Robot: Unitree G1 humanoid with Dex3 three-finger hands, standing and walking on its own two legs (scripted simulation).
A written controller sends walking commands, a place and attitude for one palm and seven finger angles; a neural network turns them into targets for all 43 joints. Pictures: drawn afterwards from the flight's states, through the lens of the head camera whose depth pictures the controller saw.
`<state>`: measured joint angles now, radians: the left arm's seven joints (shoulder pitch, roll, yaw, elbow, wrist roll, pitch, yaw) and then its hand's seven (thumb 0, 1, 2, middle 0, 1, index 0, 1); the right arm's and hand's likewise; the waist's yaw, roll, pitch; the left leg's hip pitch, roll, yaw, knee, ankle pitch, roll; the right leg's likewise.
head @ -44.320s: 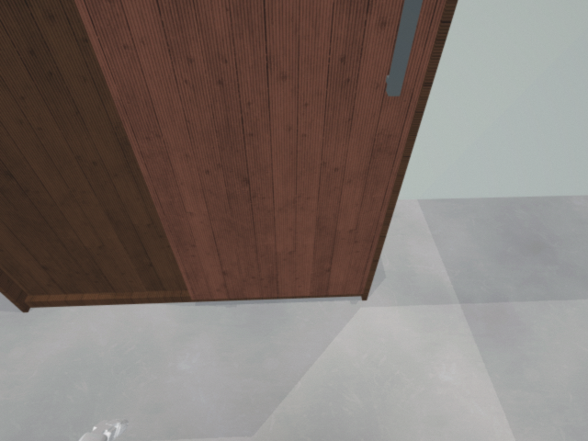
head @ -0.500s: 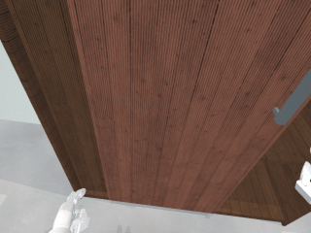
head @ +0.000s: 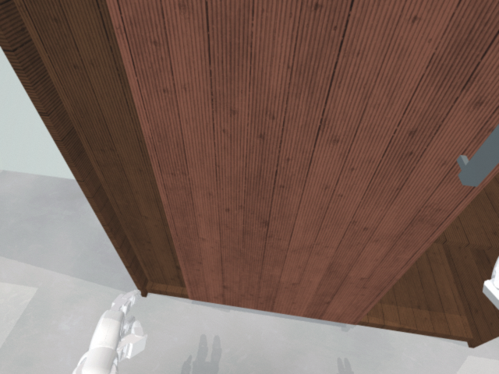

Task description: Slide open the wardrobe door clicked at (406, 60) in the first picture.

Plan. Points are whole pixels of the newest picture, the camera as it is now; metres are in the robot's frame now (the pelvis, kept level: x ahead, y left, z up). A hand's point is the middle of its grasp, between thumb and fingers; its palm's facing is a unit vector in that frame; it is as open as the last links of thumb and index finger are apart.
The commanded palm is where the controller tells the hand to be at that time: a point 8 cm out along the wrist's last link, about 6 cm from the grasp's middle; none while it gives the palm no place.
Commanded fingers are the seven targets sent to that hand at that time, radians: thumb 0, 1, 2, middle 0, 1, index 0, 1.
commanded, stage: step back with the hand held close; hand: right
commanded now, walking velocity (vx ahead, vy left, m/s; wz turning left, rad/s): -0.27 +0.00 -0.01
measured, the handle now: out of the picture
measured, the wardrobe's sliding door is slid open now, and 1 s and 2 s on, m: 0.44 0.44 0.44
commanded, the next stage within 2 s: stop stepping back and stand still in 0.70 s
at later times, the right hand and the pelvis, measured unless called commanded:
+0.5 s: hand out of the picture +0.06 -0.35 +0.16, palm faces +0.48 +0.74 -0.47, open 7.4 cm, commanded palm +0.01 -0.38 +0.18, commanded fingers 0.00 -0.90 -0.90 0.20 0.30 0.20 0.30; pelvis -0.11 -0.07 -0.01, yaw -4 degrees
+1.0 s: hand out of the picture -0.08 -0.43 +0.18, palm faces +0.51 +0.81 -0.29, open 7.4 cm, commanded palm -0.13 -0.46 +0.18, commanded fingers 0.00 -0.90 -0.90 0.20 0.30 0.20 0.30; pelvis -0.27 -0.15 -0.03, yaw -2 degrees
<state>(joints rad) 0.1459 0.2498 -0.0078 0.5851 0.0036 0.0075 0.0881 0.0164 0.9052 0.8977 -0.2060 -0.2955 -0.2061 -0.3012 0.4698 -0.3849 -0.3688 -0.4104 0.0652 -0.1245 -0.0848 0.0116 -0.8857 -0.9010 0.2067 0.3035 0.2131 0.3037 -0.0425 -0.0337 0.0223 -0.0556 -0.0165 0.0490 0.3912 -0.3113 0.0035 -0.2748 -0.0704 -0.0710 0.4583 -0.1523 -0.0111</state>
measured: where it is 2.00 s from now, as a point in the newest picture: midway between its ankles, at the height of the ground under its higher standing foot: outside the picture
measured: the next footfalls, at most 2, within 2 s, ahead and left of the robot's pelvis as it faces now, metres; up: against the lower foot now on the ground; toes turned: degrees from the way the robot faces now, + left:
left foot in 0.44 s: -0.10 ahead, +0.06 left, +0.00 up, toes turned -4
left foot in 0.82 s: -0.17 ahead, +0.03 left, +0.00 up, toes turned -2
